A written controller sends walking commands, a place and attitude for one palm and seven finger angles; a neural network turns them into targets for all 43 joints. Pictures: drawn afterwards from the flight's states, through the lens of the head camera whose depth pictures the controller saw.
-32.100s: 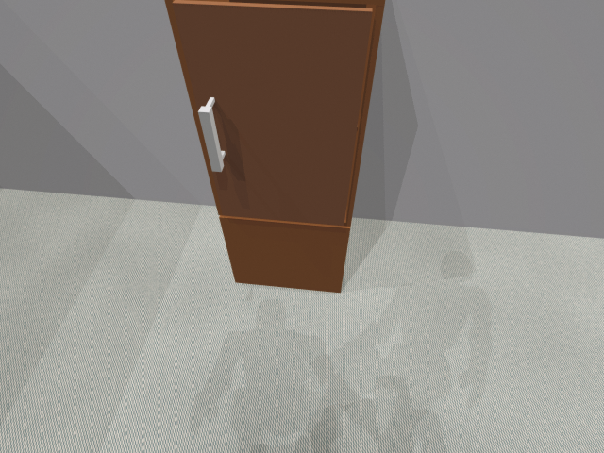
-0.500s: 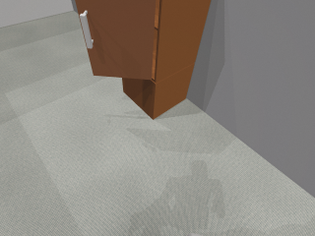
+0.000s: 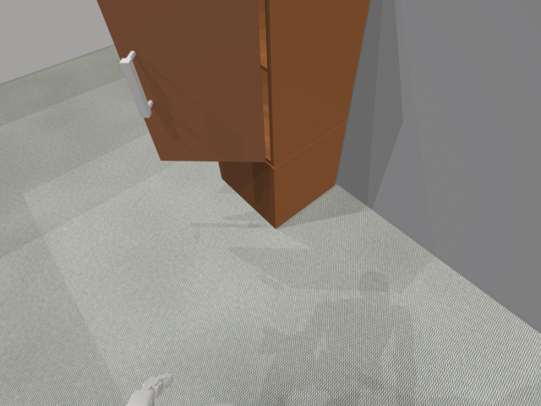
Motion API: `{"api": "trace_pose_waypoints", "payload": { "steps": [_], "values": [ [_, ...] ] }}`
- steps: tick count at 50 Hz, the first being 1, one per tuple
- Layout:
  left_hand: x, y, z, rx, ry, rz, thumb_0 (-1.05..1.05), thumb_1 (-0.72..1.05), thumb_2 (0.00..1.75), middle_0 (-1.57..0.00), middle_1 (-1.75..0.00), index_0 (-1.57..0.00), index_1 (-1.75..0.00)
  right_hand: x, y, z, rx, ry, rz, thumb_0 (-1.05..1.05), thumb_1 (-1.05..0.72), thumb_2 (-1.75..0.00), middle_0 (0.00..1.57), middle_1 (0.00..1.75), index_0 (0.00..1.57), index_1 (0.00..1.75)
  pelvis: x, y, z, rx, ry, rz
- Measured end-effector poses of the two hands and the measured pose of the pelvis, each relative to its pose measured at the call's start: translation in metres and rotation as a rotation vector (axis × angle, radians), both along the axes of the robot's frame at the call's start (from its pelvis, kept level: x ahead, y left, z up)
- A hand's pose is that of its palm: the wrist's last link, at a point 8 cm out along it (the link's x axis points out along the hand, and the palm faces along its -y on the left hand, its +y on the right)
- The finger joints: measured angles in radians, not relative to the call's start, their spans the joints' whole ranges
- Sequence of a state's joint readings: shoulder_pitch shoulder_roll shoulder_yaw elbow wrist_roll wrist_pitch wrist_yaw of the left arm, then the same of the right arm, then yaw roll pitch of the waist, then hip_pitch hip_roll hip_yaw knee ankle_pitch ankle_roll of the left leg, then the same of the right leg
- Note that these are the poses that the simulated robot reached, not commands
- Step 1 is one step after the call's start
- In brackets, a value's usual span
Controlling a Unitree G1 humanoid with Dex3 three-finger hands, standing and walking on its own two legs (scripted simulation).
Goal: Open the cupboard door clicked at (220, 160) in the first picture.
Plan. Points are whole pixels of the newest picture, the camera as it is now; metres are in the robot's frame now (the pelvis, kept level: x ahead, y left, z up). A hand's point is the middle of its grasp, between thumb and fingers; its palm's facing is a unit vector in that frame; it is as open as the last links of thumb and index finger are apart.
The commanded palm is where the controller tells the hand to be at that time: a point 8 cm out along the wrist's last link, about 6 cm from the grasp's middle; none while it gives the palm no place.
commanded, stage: take the last steps up to it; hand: left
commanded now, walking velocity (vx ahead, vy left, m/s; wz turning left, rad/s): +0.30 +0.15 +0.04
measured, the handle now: (139, 85) +0.90 +0.38 -0.02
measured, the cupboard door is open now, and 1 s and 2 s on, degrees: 47 47 47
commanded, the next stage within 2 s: come to a stop and stand still in 0.62 s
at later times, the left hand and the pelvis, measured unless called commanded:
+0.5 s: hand out of the picture +0.14 +0.29 -0.17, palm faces +0.09 -0.98 -0.17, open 7.4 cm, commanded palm none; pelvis +0.17 +0.11 +0.00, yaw +0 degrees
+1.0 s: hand (152, 269) +0.41 +0.27 -0.16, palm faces -0.05 -0.98 -0.20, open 7.3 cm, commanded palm none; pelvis +0.30 +0.11 +0.01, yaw -2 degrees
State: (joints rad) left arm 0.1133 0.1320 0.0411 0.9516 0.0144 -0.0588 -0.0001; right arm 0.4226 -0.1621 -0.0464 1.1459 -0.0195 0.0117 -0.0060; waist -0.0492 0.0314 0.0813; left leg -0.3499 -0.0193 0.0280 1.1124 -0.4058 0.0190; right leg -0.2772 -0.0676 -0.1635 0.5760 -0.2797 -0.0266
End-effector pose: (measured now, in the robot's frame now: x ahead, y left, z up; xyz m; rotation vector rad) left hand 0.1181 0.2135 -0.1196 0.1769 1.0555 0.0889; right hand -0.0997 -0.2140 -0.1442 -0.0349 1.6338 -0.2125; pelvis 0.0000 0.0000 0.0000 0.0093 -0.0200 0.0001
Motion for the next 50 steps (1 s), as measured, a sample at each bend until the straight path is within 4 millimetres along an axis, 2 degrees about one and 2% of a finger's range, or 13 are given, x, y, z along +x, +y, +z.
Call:
{"api": "trace_pose_waypoints", "payload": {
  "steps": [2, 5, 9, 13, 16, 19, 21, 24, 31, 35, 40, 44, 50],
  "values": [
    [-0.013, 0.003, 0.0, -0.001, 0.048, 0.05, 0.0, 0.91, 0.9, -0.2, -0.3, -0.2, -0.3, 0.038, -0.008, 0.003, -0.015, -0.055, 0.026, 0.01, -0.9, -0.9, 0.2, 0.3, 0.2, 0.3, 0.012, 0.001, 0.005, 0.0, 0.007, 0.007],
    [-0.026, 0.026, 0.003, 0.037, 0.099, 0.123, -0.03, 0.96, 0.9, -0.2, -0.3, -0.21, -0.3, 0.102, -0.014, 0.009, -0.032, -0.156, 0.074, 0.01, -0.91, -0.9, 0.2, 0.3, 0.2, 0.3, 0.031, 0.004, 0.012, 0.0, 0.018, 0.021],
    [-0.053, 0.046, 0.0, 0.038, 0.228, 0.16, -0.03, 0.95, 0.9, -0.2, -0.3, -0.2, -0.3, 0.189, -0.007, 0.016, -0.044, -0.291, 0.139, 0.01, -0.91, -0.9, 0.19, 0.3, 0.2, 0.3, 0.058, 0.017, 0.014, 0.001, 0.026, 0.03],
    [-0.076, 0.063, -0.009, 0.007, 0.363, 0.207, -0.01, 0.93, 0.9, -0.2, -0.3, -0.2, -0.3, 0.274, 0.017, 0.021, -0.05, -0.405, 0.217, 0.0, -0.91, -0.9, 0.19, 0.3, 0.2, 0.3, 0.089, 0.042, 0.01, -0.006, 0.028, 0.03],
    [-0.085, 0.078, -0.023, -0.025, 0.458, 0.239, -0.01, 0.92, 0.9, -0.2, -0.3, -0.2, -0.3, 0.331, 0.043, 0.022, -0.067, -0.489, 0.266, 0.0, -0.91, -0.9, 0.19, 0.3, 0.2, 0.3, 0.116, 0.066, -0.001, -0.016, 0.028, 0.023],
    [-0.074, 0.096, -0.034, -0.04, 0.523, 0.237, 0.0, 0.91, 0.9, -0.2, -0.3, -0.2, -0.3, 0.364, 0.065, 0.02, -0.093, -0.548, 0.282, 0.0, -0.91, -0.9, 0.2, 0.3, 0.2, 0.3, 0.135, 0.085, -0.01, -0.014, 0.019, 0.018],
    [-0.051, 0.106, -0.033, -0.039, 0.511, 0.222, 0.01, 0.91, 0.9, -0.2, -0.3, -0.2, -0.3, 0.37, 0.078, 0.022, -0.093, -0.54, 0.27, 0.0, -0.91, -0.9, 0.2, 0.3, 0.2, 0.3, 0.146, 0.094, -0.006, -0.012, 0.018, 0.007],
    [0.0, 0.119, -0.028, -0.036, 0.435, 0.19, 0.01, 0.91, 0.9, -0.2, -0.3, -0.2, -0.3, 0.364, 0.095, 0.023, -0.078, -0.491, 0.239, 0.0, -0.9, -0.9, 0.2, 0.3, 0.2, 0.3, 0.164, 0.104, 0.002, -0.007, 0.021, -0.002],
    [0.128, 0.135, -0.014, -0.016, 0.237, 0.11, 0.01, 0.91, 0.9, -0.2, -0.3, -0.2, -0.3, 0.339, 0.097, 0.022, -0.1, -0.354, 0.136, -0.02, -0.94, -0.9, 0.2, 0.3, 0.21, 0.3, 0.209, 0.119, 0.012, 0.013, 0.031, -0.023],
    [0.191, 0.136, -0.008, 0.002, 0.164, 0.06, 0.0, 0.92, 0.9, -0.2, -0.3, -0.2, -0.3, 0.317, 0.105, 0.015, -0.072, -0.238, 0.09, -0.01, -0.93, -0.9, 0.2, 0.3, 0.2, 0.3, 0.236, 0.119, 0.011, 0.019, 0.03, -0.031],
    [0.258, 0.122, -0.006, 0.024, 0.112, -0.011, 0.0, 0.91, 0.9, -0.19, -0.3, -0.2, -0.3, 0.298, 0.115, 0.004, -0.024, -0.105, 0.026, 0.0, -0.91, -0.9, 0.2, 0.3, 0.2, 0.3, 0.27, 0.111, 0.004, 0.023, 0.027, -0.042],
    [0.287, 0.107, -0.011, 0.032, 0.089, -0.038, 0.0, 0.91, 0.9, -0.2, -0.3, -0.2, -0.3, 0.301, 0.118, -0.005, 0.001, -0.032, -0.028, 0.0, -0.91, -0.9, 0.2, 0.3, 0.2, 0.3, 0.291, 0.103, -0.002, 0.009, 0.029, -0.04],
    [0.282, 0.107, -0.012, 0.019, 0.144, -0.008, 0.0, 0.91, 0.9, -0.2, -0.3, -0.2, -0.3, 0.354, 0.112, 0.001, -0.024, -0.09, -0.02, 0.01, -0.9, -0.9, 0.2, 0.3, 0.2, 0.3, 0.296, 0.108, 0.006, 0.01, 0.031, -0.039]
  ]
}}
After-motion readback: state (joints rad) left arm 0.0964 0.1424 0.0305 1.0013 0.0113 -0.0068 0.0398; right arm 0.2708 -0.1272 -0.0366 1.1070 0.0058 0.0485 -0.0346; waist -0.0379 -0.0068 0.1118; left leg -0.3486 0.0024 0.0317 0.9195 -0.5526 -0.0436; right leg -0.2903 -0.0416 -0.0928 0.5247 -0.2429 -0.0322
